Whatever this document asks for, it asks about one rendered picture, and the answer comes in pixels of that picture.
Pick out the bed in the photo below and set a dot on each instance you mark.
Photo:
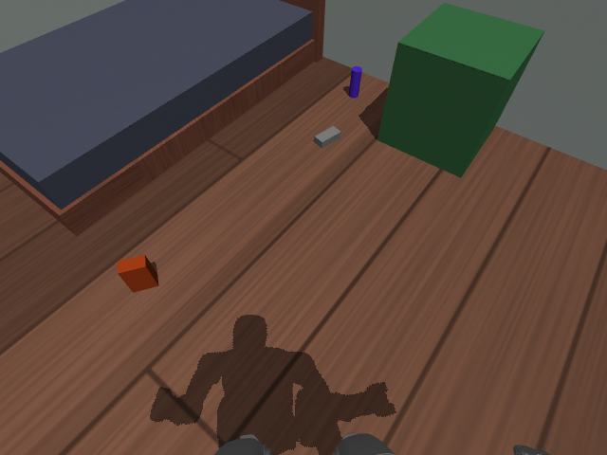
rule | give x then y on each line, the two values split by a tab
92	112

